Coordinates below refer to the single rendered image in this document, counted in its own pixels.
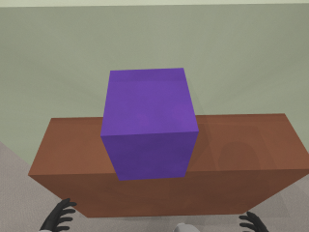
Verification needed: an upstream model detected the robot right hand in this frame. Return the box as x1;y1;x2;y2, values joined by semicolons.
239;211;268;232

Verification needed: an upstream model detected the robot left hand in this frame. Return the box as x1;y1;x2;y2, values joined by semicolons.
40;198;77;232

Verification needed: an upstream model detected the carton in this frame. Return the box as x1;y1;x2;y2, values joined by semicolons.
100;68;199;181

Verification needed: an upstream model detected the pedestal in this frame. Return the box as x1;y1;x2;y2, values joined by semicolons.
28;113;309;218

